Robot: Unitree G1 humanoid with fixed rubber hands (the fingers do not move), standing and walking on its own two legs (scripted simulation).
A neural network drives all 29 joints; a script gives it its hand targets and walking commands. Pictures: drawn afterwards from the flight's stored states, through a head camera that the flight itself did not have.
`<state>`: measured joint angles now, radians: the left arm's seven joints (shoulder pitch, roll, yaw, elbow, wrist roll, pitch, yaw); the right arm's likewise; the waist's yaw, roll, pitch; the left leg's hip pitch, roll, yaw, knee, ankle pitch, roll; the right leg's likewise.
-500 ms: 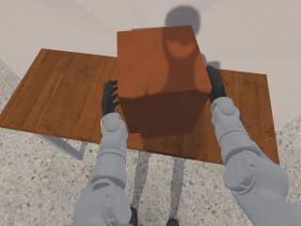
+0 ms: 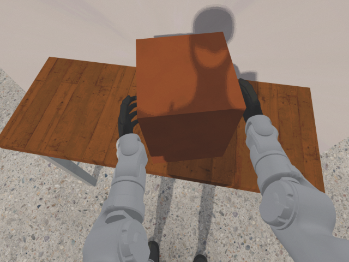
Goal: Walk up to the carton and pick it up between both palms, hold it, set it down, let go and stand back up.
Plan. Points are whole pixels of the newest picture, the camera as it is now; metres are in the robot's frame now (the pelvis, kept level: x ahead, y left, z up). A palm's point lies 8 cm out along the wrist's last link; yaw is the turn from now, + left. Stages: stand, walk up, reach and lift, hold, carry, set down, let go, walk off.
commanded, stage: set down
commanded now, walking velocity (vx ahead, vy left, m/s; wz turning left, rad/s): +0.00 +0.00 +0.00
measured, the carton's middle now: (184, 104) +0.49 +0.06 -0.01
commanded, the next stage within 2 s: none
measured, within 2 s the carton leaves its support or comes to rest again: neither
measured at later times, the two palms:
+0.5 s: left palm (124, 122) +0.40 +0.19 +0.02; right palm (264, 101) +0.49 -0.13 +0.03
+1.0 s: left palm (115, 115) +0.40 +0.21 +0.05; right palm (274, 87) +0.52 -0.14 +0.06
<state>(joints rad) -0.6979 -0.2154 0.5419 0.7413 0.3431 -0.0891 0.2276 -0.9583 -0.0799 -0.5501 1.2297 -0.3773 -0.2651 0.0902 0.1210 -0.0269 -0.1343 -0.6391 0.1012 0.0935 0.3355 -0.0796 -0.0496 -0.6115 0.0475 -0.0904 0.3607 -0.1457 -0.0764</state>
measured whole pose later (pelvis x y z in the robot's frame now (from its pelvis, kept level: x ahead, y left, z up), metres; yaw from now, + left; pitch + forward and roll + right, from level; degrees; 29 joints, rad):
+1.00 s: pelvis -0.02 +0.01 -0.01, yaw +0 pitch +29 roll -1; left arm -0.79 -0.03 0.13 0.71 -0.10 0.06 0.25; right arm -1.13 -0.49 0.05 1.29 0.26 -0.14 0.15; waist 0.25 0.05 -0.24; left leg -0.86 0.10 0.05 0.46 -0.10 -0.04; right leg -0.81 0.06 -0.07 0.44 -0.14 -0.06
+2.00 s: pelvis -0.02 +0.01 +0.00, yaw +1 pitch +14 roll +0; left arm -0.38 -0.05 0.04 0.31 -0.03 0.21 0.29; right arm -0.64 -0.49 0.06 0.97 0.34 -0.15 0.24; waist 0.12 0.02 -0.08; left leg -0.55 0.08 0.04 0.41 -0.11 -0.05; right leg -0.51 0.06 -0.04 0.43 -0.17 -0.06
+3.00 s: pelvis +0.00 +0.00 +0.00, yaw -1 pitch +3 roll +1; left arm 0.08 -0.09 0.01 0.36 0.04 -0.11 0.29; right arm -0.10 -0.42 0.16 0.92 0.44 -0.49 0.24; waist 0.06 -0.03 0.00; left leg -0.33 0.07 0.03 0.49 -0.22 -0.06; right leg -0.32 0.07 0.02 0.55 -0.28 -0.07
